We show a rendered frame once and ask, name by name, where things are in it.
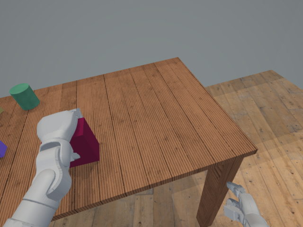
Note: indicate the robot left forearm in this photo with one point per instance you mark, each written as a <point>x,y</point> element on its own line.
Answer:
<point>50,184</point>

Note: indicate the robot right hand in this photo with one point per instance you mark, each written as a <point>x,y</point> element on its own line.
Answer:
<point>237,210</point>

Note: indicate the table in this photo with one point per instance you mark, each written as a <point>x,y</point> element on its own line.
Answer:
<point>155,123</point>

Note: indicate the sponge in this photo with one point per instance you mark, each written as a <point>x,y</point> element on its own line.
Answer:
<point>84,143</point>

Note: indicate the robot right forearm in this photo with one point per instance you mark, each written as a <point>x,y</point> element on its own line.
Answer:
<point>254,220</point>

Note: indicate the robot left hand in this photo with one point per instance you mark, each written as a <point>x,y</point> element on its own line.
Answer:
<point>61,125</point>

